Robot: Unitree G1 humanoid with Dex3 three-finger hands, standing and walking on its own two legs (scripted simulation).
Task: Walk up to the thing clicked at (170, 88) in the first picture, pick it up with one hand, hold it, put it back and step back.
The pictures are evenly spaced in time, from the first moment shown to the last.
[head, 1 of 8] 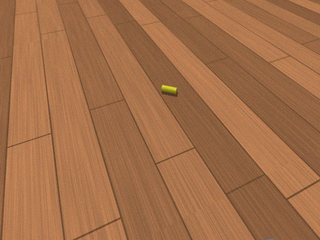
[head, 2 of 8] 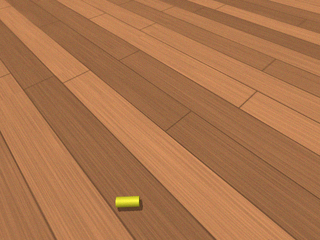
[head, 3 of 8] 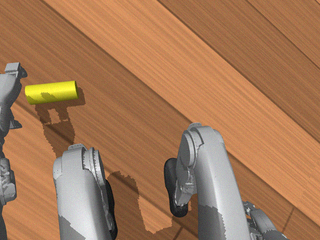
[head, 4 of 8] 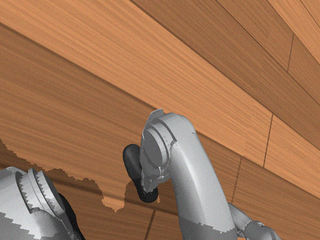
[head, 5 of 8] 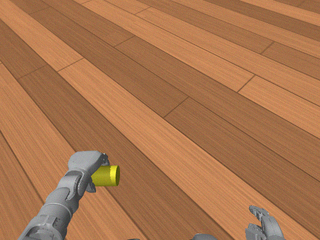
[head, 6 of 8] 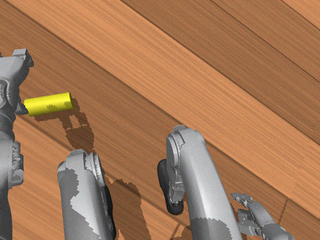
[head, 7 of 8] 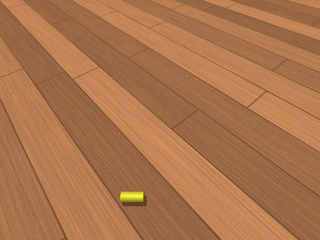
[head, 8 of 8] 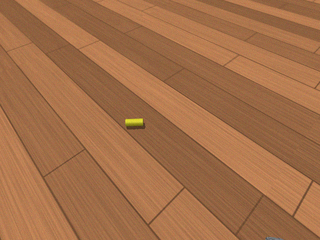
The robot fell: no
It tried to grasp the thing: yes
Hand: left
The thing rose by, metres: 0.68
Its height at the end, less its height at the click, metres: +0.00
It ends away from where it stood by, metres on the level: 0.00
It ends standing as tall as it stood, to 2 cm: yes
